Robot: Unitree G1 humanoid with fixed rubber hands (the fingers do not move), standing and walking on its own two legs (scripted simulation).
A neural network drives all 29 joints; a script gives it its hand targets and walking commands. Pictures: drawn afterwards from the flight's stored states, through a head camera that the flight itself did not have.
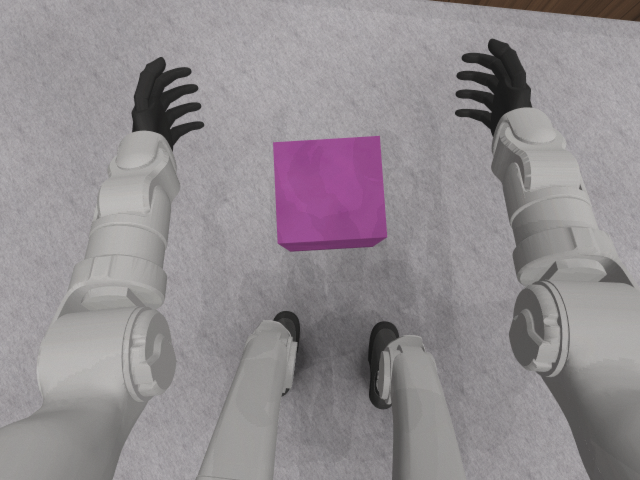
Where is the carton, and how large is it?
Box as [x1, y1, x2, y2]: [273, 136, 386, 251]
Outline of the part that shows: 379,136 273,142 277,240 279,244 290,251 372,246 386,237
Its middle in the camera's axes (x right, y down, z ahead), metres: +0.02 -0.08 +0.87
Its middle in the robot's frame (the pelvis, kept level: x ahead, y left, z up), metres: +0.50 +0.05 -0.52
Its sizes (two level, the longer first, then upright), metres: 0.210 0.200 0.250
